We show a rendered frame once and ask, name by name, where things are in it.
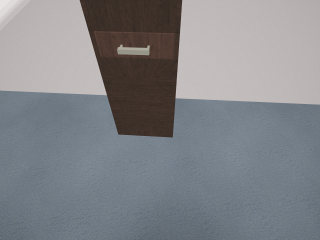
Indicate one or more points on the cabinet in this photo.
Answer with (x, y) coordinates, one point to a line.
(141, 91)

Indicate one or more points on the handle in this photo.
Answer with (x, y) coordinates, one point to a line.
(133, 50)

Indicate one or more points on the drawer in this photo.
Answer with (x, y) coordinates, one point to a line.
(161, 44)

